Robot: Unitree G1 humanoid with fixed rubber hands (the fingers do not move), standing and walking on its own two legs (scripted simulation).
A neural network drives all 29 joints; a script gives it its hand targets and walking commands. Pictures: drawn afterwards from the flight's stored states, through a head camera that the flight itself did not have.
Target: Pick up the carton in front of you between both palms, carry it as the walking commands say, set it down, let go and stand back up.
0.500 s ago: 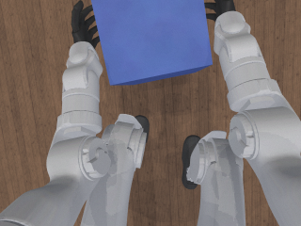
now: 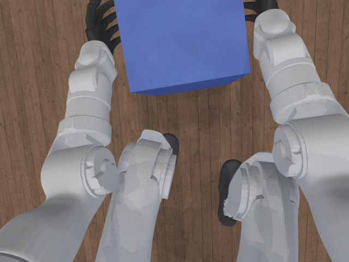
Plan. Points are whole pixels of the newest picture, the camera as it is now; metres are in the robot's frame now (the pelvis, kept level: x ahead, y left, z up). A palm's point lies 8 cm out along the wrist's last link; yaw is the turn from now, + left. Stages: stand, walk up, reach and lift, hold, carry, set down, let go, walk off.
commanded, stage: set down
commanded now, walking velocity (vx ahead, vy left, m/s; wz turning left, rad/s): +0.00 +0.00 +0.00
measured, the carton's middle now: (183, 43) +0.51 +0.09 -0.24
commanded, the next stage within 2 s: let go in 2.00 s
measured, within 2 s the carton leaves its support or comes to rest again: rests again in 0.30 s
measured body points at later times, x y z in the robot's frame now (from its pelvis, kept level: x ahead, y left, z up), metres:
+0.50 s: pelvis +0.00 +0.00 +0.00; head +0.36 -0.02 +0.26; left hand +0.49 +0.25 -0.16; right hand +0.57 -0.05 -0.18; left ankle +0.14 +0.13 -0.34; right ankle +0.09 -0.09 -0.34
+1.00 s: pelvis +0.00 +0.01 -0.01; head +0.36 -0.01 +0.25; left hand +0.47 +0.27 -0.18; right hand +0.58 -0.10 -0.19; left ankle +0.14 +0.13 -0.34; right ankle +0.09 -0.09 -0.34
